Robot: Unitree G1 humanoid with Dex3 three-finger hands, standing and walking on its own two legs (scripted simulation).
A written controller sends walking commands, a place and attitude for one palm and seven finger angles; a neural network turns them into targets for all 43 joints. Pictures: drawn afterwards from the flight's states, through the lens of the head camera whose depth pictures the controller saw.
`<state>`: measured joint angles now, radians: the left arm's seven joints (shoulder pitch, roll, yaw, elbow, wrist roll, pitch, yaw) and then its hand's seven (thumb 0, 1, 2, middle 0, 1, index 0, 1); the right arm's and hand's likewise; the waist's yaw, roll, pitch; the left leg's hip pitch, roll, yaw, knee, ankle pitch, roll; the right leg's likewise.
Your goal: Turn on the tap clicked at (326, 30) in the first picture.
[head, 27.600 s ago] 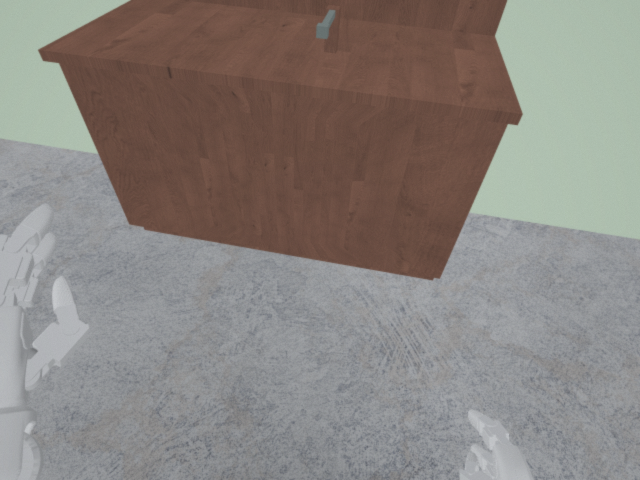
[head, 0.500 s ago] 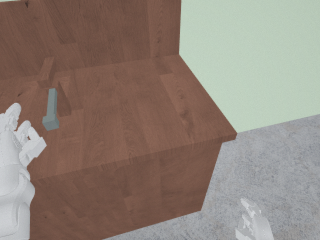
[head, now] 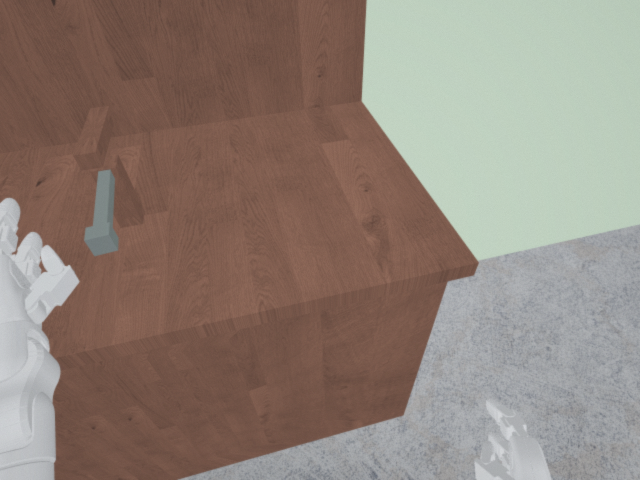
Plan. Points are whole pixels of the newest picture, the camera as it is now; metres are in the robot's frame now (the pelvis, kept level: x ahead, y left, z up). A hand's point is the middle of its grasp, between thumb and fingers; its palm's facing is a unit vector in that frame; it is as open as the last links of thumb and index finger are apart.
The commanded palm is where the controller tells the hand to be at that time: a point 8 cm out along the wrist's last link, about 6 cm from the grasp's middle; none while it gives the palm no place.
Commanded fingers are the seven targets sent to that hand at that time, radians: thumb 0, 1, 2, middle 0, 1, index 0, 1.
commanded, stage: reach beside the lever's end, fingers flat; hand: left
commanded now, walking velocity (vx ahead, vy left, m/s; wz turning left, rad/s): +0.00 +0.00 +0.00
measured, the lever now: (102, 239) +0.34 +0.32 +0.14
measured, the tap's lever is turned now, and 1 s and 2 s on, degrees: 5 7 23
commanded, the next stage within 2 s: push the lever round in 0.60 s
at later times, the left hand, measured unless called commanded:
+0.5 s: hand (87, 259) +0.31 +0.32 +0.14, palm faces +0.55 -0.83 -0.09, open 7.8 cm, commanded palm +0.25 +0.36 +0.13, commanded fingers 0.00 0.90 0.90 -0.15 -0.15 -0.15 -0.15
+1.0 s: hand (95, 257) +0.31 +0.32 +0.14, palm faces +0.56 -0.82 -0.07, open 7.8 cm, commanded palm +0.27 +0.35 +0.14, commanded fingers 0.00 0.90 0.90 -0.15 -0.15 -0.15 -0.15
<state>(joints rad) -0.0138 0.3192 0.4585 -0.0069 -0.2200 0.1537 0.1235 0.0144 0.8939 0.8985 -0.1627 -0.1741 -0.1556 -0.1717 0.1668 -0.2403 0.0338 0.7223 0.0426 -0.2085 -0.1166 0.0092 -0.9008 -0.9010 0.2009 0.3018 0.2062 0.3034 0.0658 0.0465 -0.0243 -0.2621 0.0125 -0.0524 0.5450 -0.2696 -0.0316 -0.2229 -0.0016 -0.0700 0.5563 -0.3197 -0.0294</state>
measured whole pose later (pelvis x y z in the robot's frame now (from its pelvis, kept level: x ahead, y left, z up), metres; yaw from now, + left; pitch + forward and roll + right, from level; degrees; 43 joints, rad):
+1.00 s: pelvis +0.01 +0.01 +0.00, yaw -1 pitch +2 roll +0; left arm -0.10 0.32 0.45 0.15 -0.19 0.10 0.12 0.01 0.90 0.90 -0.16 -0.15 -0.15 -0.15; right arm 0.20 -0.24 0.02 0.69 0.04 -0.19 -0.10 0.01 -0.90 -0.90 0.20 0.30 0.21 0.30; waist 0.04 0.04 -0.06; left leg -0.31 0.01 -0.03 0.57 -0.29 -0.02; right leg -0.27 0.00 -0.05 0.57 -0.33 -0.02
